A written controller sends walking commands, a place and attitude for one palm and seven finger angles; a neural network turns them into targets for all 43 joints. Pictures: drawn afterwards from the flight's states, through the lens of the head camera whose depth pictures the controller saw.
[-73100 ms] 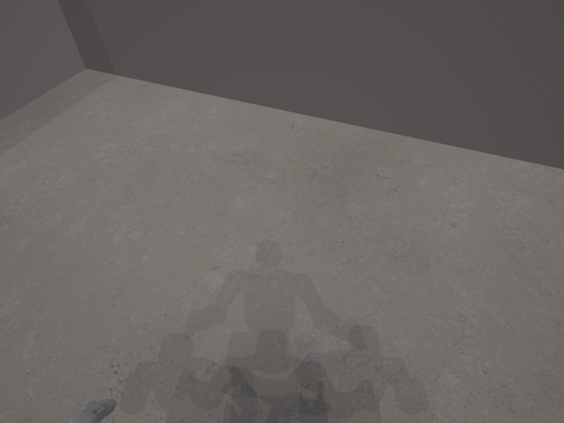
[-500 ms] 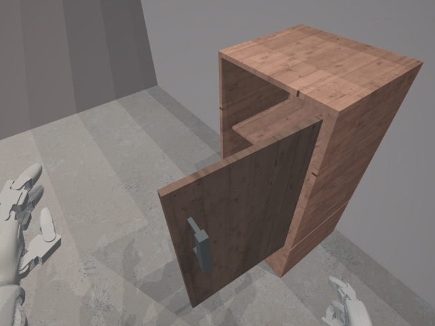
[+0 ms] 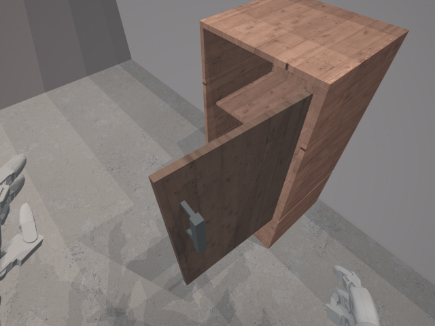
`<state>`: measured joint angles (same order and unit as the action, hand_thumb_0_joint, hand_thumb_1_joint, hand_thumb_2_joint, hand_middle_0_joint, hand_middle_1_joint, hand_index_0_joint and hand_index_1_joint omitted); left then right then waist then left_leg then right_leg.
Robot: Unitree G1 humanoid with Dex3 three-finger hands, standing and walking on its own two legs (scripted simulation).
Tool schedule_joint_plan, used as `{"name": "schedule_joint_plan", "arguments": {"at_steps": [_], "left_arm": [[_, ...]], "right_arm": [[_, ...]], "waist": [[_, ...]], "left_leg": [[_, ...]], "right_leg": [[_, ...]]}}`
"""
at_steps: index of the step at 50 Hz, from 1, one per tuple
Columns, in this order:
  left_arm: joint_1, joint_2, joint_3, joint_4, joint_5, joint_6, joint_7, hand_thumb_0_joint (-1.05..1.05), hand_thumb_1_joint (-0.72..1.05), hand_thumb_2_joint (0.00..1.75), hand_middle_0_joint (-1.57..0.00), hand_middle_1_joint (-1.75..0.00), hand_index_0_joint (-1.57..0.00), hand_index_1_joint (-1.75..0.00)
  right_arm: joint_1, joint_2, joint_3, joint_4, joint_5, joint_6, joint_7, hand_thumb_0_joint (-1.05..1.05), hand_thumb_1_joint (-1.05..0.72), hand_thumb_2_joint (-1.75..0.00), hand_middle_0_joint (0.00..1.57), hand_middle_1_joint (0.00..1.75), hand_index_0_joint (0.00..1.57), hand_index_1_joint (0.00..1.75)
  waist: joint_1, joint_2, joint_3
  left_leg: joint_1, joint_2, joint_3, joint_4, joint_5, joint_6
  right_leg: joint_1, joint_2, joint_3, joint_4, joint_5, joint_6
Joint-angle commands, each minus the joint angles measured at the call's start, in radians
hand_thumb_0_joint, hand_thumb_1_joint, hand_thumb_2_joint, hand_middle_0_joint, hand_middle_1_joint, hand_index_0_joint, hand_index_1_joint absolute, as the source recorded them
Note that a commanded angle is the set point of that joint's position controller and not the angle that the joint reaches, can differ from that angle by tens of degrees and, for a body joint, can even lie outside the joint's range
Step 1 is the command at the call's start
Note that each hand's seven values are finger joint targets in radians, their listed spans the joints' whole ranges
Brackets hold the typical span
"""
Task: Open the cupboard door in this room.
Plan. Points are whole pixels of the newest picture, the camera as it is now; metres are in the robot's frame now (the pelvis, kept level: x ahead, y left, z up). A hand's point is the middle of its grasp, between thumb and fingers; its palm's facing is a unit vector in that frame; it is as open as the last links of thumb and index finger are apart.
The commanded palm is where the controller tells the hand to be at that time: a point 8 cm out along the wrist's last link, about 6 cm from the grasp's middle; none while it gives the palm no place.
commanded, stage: step back with the hand held close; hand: left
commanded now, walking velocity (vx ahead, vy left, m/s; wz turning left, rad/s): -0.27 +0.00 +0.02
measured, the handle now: (193, 227) +0.32 +0.08 -0.04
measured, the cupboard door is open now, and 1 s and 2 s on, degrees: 86 86 86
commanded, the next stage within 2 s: stop stepping back and stand still in 1.06 s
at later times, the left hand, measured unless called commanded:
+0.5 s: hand out of the picture +0.12 +0.28 +0.16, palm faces +0.47 -0.74 -0.48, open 7.4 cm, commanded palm +0.05 +0.32 +0.17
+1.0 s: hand out of the picture +0.05 +0.30 +0.18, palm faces +0.50 -0.76 -0.42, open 7.4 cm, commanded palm +0.00 +0.32 +0.17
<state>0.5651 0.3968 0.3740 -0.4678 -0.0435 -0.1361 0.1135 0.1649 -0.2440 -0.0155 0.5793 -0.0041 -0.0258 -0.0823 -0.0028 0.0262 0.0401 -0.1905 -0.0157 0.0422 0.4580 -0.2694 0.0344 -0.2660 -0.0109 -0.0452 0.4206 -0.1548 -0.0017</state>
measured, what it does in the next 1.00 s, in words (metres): walks backwards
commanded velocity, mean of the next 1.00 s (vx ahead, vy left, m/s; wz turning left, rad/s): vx -0.34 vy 0.00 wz -0.03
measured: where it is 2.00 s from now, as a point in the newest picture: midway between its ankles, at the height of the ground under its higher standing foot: outside the picture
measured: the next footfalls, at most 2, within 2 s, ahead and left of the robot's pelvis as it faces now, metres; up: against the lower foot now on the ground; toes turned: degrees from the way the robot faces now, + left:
right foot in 1.18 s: -0.25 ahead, -0.09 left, +0.00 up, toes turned -6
left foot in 1.34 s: -0.10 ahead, +0.08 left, +0.00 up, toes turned -3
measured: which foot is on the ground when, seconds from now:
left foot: down 0.00-1.00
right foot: down 0.00-0.78, up 0.80-1.00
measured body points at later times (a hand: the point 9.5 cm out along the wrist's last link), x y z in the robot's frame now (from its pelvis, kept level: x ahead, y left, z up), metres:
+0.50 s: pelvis -0.08 +0.01 -0.02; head -0.06 +0.03 +0.43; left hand +0.09 +0.32 +0.18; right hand +0.09 -0.23 -0.09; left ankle -0.02 +0.09 -0.74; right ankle +0.01 -0.12 -0.74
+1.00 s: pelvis -0.14 +0.02 +0.00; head -0.12 +0.08 +0.44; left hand +0.02 +0.34 +0.21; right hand +0.05 -0.19 -0.07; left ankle -0.02 +0.09 -0.74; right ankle -0.28 -0.14 -0.65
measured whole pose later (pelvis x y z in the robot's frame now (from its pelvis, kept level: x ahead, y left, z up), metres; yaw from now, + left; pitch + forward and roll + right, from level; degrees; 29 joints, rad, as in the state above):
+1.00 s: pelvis -0.14 +0.02 +0.00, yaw +0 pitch +4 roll -6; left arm 0.55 0.46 0.51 -0.64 -0.04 -0.23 0.18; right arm 0.16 -0.15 0.00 0.65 -0.03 -0.14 -0.06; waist 0.03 -0.02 -0.03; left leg -0.48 0.05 0.02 0.42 -0.01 0.07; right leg -0.30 0.08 0.02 0.99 -0.50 0.01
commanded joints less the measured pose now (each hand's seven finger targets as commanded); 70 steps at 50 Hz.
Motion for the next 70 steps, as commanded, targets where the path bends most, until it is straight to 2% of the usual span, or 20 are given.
{"name": "schedule_joint_plan", "arguments": {"at_steps": [1, 10, 17, 22, 27, 29, 34, 37, 40, 42, 44, 50, 55, 57, 59, 61, 63, 66, 68, 70], "left_arm": [[0.006, 0.22, 0.207, -0.245, -0.002, -0.075, 0.044, 0.0, 0.9, 0.9, -0.2, -0.3, -0.2, -0.3], [-0.065, 0.167, 0.161, -0.181, 0.028, -0.086, 0.047, 0.0, 0.9, 0.9, -0.2, -0.3, -0.2, -0.3], [-0.154, 0.197, 0.17, -0.275, 0.049, -0.122, 0.066, 0.0, 0.9, 0.9, -0.2, -0.3, -0.2, -0.3], [-0.097, 0.199, 0.209, -0.316, 0.052, -0.147, 0.078, 0.0, 0.9, 0.9, -0.2, -0.3, -0.2, -0.3], [-0.066, 0.19, 0.227, -0.234, 0.058, -0.159, 0.062, 0.0, 0.9, 0.9, -0.2, -0.3, -0.2, -0.3], [-0.076, 0.181, 0.19, -0.204, 0.038, -0.156, 0.055, 0.0, 0.9, 0.9, -0.2, -0.3, -0.2, -0.3], [-0.065, 0.217, 0.185, -0.243, 0.017, -0.147, 0.066, 0.0, 0.9, 0.9, -0.2, -0.3, -0.2, -0.3], [-0.02, 0.247, 0.219, -0.315, 0.012, -0.148, 0.072, 0.0, 0.9, 0.9, -0.2, -0.3, -0.2, -0.3], [-0.015, 0.272, 0.274, -0.399, 0.026, -0.17, 0.068, 0.0, 0.9, 0.9, -0.2, -0.3, -0.2, -0.3], [-0.078, 0.273, 0.281, -0.426, 0.037, -0.178, 0.075, 0.0, 0.9, 0.9, -0.2, -0.3, -0.2, -0.3], [-0.049, 0.24, 0.257, -0.398, 0.018, -0.166, 0.081, 0.0, 0.9, 0.9, -0.2, -0.3, -0.2, -0.3], [-0.089, 0.144, 0.116, -0.281, 0.004, -0.13, 0.064, 0.0, 0.9, 0.9, -0.2, -0.3, -0.2, -0.3], [-0.081, 0.245, 0.181, -0.327, -0.024, -0.148, 0.044, 0.0, 0.9, 0.9, -0.2, -0.3, -0.2, -0.3], [-0.084, 0.274, 0.21, -0.396, -0.041, -0.167, 0.031, 0.0, 0.9, 0.9, -0.2, -0.3, -0.2, -0.3], [-0.039, 0.35, 0.272, -0.434, -0.05, -0.183, 0.035, 0.0, 0.9, 0.9, -0.2, -0.3, -0.2, -0.3], [-0.017, 0.408, 0.336, -0.452, -0.047, -0.181, 0.048, 0.0, 0.9, 0.9, -0.2, -0.3, -0.2, -0.3], [0.046, 0.32, 0.305, -0.365, -0.031, -0.139, 0.033, 0.0, 0.9, 0.9, -0.2, -0.3, -0.2, -0.3], [0.006, 0.25, 0.255, -0.241, -0.034, -0.105, 0.043, 0.0, 0.9, 0.9, -0.2, -0.3, -0.2, -0.3], [-0.06, 0.239, 0.221, -0.185, -0.027, -0.104, 0.047, 0.0, 0.9, 0.9, -0.2, -0.3, -0.2, -0.3], [-0.088, 0.24, 0.206, -0.122, -0.019, -0.117, 0.052, 0.0, 0.9, 0.9, -0.2, -0.3, -0.2, -0.3]], "right_arm": [[-0.098, -0.101, -0.039, -0.18, 0.006, -0.035, -0.019, 0.0, -0.9, -0.9, 0.2, 0.3, 0.2, 0.3], [-0.084, -0.122, -0.04, -0.179, 0.008, -0.047, -0.022, 0.0, -0.9, -0.9, 0.2, 0.3, 0.2, 0.3], [-0.054, -0.124, -0.033, -0.185, -0.001, -0.077, -0.024, 0.0, -0.9, -0.9, 0.2, 0.3, 0.2, 0.3], [-0.053, -0.117, -0.034, -0.184, -0.001, -0.103, -0.026, 0.0, -0.9, -0.9, 0.2, 0.3, 0.2, 0.3], [-0.057, -0.116, -0.048, -0.172, -0.005, -0.108, -0.017, 0.0, -0.9, -0.9, 0.2, 0.3, 0.2, 0.3], [-0.037, -0.109, -0.046, -0.143, -0.006, -0.108, -0.004, 0.0, -0.9, -0.9, 0.2, 0.3, 0.2, 0.3], [-0.056, -0.085, -0.051, -0.115, 0.005, -0.088, 0.008, 0.0, -0.9, -0.9, 0.2, 0.3, 0.2, 0.3], [-0.075, -0.091, -0.046, -0.127, 0.005, -0.077, 0.003, 0.0, -0.9, -0.9, 0.2, 0.3, 0.2, 0.3], [-0.111, -0.115, -0.058, -0.146, -0.017, -0.107, -0.015, 0.0, -0.9, -0.9, 0.2, 0.3, 0.2, 0.3], [-0.082, -0.096, -0.061, -0.12, -0.026, -0.134, -0.009, 0.0, -0.9, -0.9, 0.2, 0.3, 0.2, 0.3], [-0.079, -0.091, -0.066, -0.099, -0.019, -0.156, 0.0, 0.0, -0.9, -0.9, 0.2, 0.3, 0.2, 0.3], [-0.039, -0.086, -0.044, -0.028, -0.026, -0.172, 0.006, 0.0, -0.9, -0.9, 0.2, 0.3, 0.2, 0.3], [-0.042, -0.08, -0.038, -0.035, -0.037, -0.147, 0.024, 0.0, -0.9, -0.9, 0.2, 0.3, 0.2, 0.3], [-0.073, -0.065, -0.029, -0.057, -0.031, -0.129, 0.038, 0.0, -0.9, -0.9, 0.2, 0.3, 0.2, 0.3], [-0.106, -0.044, -0.004, -0.083, -0.016, -0.111, 0.035, 0.0, -0.9, -0.9, 0.2, 0.3, 0.2, 0.3], [-0.11, -0.048, 0.014, -0.103, -0.028, -0.12, 0.028, 0.0, -0.9, -0.9, 0.2, 0.3, 0.2, 0.3], [-0.102, -0.047, 0.005, -0.116, 0.011, -0.116, 0.015, 0.0, -0.9, -0.9, 0.2, 0.3, 0.2, 0.3], [-0.052, -0.072, 0.008, -0.076, 0.007, -0.119, -0.008, 0.0, -0.9, -0.9, 0.2, 0.3, 0.2, 0.3], [-0.02, -0.12, -0.008, -0.068, 0.001, -0.143, -0.019, 0.0, -0.9, -0.9, 0.2, 0.3, 0.2, 0.3], [-0.015, -0.111, -0.006, -0.062, -0.007, -0.175, -0.011, 0.0, -0.9, -0.9, 0.2, 0.3, 0.2, 0.3]], "waist": [[0.02, 0.036, -0.238], [0.008, 0.045, -0.059], [-0.004, -0.016, -0.053], [0.01, 0.178, -0.132], [0.001, 0.063, -0.044], [-0.018, -0.054, -0.059], [-0.009, -0.184, -0.155], [-0.01, -0.078, -0.169], [0.004, 0.35, -0.21], [-0.007, 0.214, -0.186], [0.009, 0.124, -0.197], [-0.015, 0.213, -0.203], [0.014, 0.217, -0.339], [0.027, 0.161, -0.356], [0.024, -0.067, -0.272], [0.032, -0.106, -0.212], [0.009, -0.179, -0.16], [-0.04, 0.036, -0.098], [-0.026, 0.236, -0.117], [-0.019, 0.216, -0.106]], "left_leg": [[-0.09, 0.092, -0.096, -0.045, 0.438, -0.021], [-0.46, 0.138, -0.147, -0.151, -0.206, 0.055], [-0.416, 0.094, -0.155, -0.034, -0.37, 0.054], [-0.543, 0.203, -0.272, -0.225, -0.407, 0.085], [-0.655, 0.172, -0.212, -0.11, -0.388, 0.086], [-0.415, 0.086, -0.144, 0.028, -0.175, 0.026], [-0.1, 0.01, -0.058, 0.301, -0.103, -0.025], [-0.107, 0.045, -0.109, 0.093, -0.072, -0.005], [-0.465, 0.372, -0.497, -0.354, -0.288, 0.135], [-0.514, 0.405, -0.45, -0.359, -0.382, 0.15], [-0.254, 0.33, -0.313, -0.24, -0.141, 0.125], [0.031, 0.261, -0.231, -0.323, -0.047, 0.039], [0.142, 0.229, -0.154, -0.298, 0.166, -0.049], [0.171, 0.185, -0.079, -0.16, 0.308, -0.083], [0.136, 0.069, -0.009, 0.172, 0.092, -0.069], [-0.064, 0.027, -0.021, 0.472, -0.081, -0.082], [-0.226, 0.028, -0.046, 0.467, -0.006, -0.054], [0.004, 0.034, -0.017, 0.086, 0.211, -0.026], [0.067, 0.174, -0.225, -0.055, 0.322, 0.047], [0.019, 0.26, -0.435, -0.188, 0.175, 0.097]], "right_leg": [[0.236, -0.056, 0.067, 0.103, 0.438, -0.014], [0.252, -0.037, 0.109, 0.155, 0.084, 0.004], [0.065, -0.08, 0.187, 0.014, -0.282, -0.017], [0.264, 0.025, 0.07, 0.322, -0.03, 0.016], [0.277, 0.012, 0.175, 0.266, 0.05, 0.001], [0.062, -0.07, 0.271, 0.092, 0.154, -0.041], [-0.215, -0.219, 0.335, -0.131, -0.163, -0.115], [-0.187, -0.132, 0.223, -0.027, -0.128, -0.065], [0.116, 0.122, 0.072, 0.646, -0.268, 0.027], [0.095, 0.118, 0.145, 0.883, -0.29, 0.019], [-0.074, 0.084, 0.122, 0.779, -0.315, 0.017], [-0.102, 0.092, 0.024, 0.4, -0.398, 0.004], [0.032, 0.103, -0.014, 0.053, -0.361, -0.044], [0.034, 0.057, 0.023, -0.115, -0.234, -0.075], [-0.155, -0.193, 0.216, -0.241, -0.073, -0.123], [-0.192, -0.339, 0.269, -0.238, -0.054, -0.195], [-0.025, -0.222, 0.129, -0.066, 0.257, -0.143], [-0.07, -0.138, 0.027, 0.068, 0.203, -0.049], [-0.118, 0.0, -0.011, 0.24, -0.135, 0.02], [-0.138, 0.026, 0.045, 0.346, -0.357, 0.01]]}}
